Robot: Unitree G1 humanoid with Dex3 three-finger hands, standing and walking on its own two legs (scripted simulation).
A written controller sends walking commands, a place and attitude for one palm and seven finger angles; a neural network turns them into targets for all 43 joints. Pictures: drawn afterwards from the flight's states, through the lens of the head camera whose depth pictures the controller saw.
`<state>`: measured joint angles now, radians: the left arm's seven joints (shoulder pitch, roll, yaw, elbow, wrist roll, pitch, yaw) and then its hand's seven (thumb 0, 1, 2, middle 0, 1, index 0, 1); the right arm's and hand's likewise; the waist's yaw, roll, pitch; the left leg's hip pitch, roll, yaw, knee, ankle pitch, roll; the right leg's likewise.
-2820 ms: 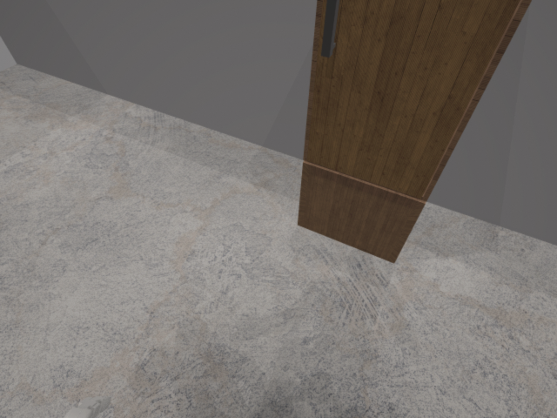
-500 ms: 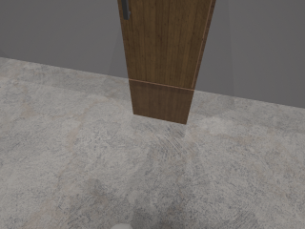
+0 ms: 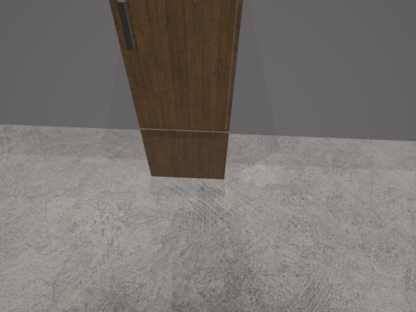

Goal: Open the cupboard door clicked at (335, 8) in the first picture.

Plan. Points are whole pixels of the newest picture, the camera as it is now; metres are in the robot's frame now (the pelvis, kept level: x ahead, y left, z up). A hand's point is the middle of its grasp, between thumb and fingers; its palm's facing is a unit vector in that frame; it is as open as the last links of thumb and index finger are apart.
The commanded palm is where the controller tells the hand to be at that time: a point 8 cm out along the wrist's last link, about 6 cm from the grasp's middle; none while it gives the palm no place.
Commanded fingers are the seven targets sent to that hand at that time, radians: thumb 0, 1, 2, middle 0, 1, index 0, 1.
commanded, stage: take the last steps up to it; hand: left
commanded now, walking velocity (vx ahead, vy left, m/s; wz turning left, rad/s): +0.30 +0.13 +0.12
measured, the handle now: (127, 24) +0.97 +0.30 +0.14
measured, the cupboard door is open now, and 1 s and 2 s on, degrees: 0 0 0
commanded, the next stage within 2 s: come to a stop and stand still in 0.94 s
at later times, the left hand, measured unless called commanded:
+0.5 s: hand out of the picture +0.07 +0.28 -0.20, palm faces +0.11 -0.98 -0.18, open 7.4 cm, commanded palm none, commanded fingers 0.00 0.90 0.90 -0.20 -0.30 -0.20 -0.30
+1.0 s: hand (99, 218) +0.39 +0.31 -0.16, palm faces +0.09 -0.97 -0.22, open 7.1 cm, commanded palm none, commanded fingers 0.00 0.90 0.90 -0.20 -0.30 -0.20 -0.30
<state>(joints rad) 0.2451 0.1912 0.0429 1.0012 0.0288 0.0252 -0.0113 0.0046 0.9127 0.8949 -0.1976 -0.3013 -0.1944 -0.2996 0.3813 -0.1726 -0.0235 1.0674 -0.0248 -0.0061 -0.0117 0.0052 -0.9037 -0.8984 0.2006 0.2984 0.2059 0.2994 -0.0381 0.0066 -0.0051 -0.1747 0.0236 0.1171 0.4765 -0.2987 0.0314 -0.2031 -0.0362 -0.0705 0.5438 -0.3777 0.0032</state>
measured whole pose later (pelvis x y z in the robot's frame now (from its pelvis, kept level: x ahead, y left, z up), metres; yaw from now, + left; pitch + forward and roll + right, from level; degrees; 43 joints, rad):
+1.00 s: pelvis +0.34 +0.13 +0.00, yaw +2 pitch +0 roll -1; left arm 0.24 0.14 0.07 1.01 0.02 -0.07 0.03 -0.02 0.95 0.89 -0.20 -0.30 -0.20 -0.30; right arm 0.30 -0.15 -0.04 1.10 -0.02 -0.01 0.01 0.01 -0.91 -0.90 0.20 0.30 0.20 0.30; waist -0.01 0.03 0.04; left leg -0.43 0.07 0.08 1.05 -0.38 0.00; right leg -0.21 -0.03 -0.15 0.47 -0.25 -0.03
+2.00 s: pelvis +0.37 +0.12 +0.00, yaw +0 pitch +0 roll -1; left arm 0.25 0.15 0.01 1.09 0.01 0.00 0.05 0.00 0.93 0.89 -0.20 -0.30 -0.20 -0.30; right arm 0.26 -0.15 -0.01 1.11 -0.01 0.02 -0.02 0.01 -0.92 -0.90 0.20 0.30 0.20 0.30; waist 0.00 0.01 0.04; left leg -0.24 0.04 0.05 0.52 -0.27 0.00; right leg -0.19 -0.02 -0.06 0.47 -0.27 0.01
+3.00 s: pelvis +0.39 +0.14 -0.01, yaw +0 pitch +0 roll +0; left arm 0.41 0.15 0.03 1.10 0.02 -0.01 0.01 0.00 0.91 0.89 -0.20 -0.30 -0.20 -0.30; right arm 0.37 -0.13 0.00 1.09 -0.02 -0.03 -0.01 0.01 -0.91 -0.90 0.20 0.30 0.20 0.30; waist 0.00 -0.04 -0.01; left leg -0.25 0.00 0.06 0.60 -0.35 0.02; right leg -0.23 -0.06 -0.05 0.62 -0.38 -0.01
